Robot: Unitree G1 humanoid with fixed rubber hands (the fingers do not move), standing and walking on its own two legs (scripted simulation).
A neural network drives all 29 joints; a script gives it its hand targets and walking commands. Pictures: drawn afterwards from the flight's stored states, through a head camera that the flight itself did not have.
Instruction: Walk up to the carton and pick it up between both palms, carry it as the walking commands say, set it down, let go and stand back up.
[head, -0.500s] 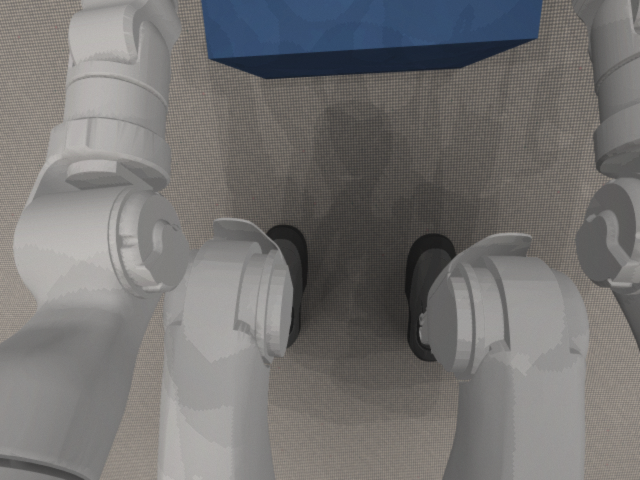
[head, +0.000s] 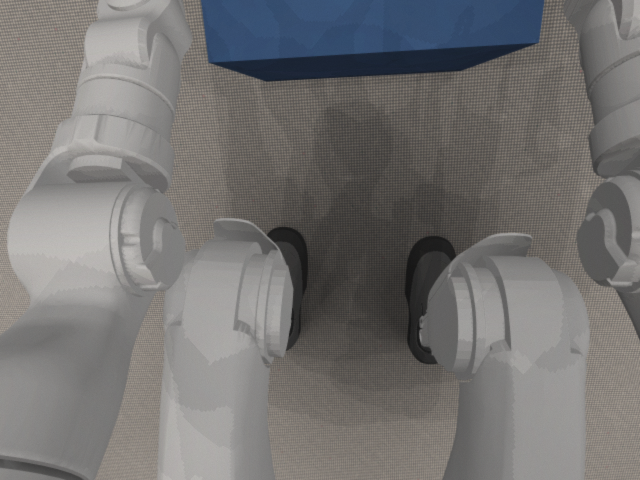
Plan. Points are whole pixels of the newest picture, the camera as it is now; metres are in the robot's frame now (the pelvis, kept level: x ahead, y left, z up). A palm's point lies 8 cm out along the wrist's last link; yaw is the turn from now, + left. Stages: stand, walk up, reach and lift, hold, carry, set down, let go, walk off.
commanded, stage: set down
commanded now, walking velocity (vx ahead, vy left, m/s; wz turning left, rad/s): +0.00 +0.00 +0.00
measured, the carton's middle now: out of the picture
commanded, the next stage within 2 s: let go in 1.60 s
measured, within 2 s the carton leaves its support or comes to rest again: neither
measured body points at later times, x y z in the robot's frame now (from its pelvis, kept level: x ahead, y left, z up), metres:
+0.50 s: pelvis +0.00 +0.00 +0.01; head +0.37 +0.00 +0.24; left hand +0.58 +0.22 -0.12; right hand +0.61 -0.19 -0.13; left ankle +0.11 +0.12 -0.33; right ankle +0.11 -0.11 -0.33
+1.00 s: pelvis +0.00 +0.00 +0.14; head +0.38 +0.00 +0.37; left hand +0.57 +0.23 +0.01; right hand +0.61 -0.19 +0.01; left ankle +0.11 +0.12 -0.33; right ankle +0.11 -0.11 -0.33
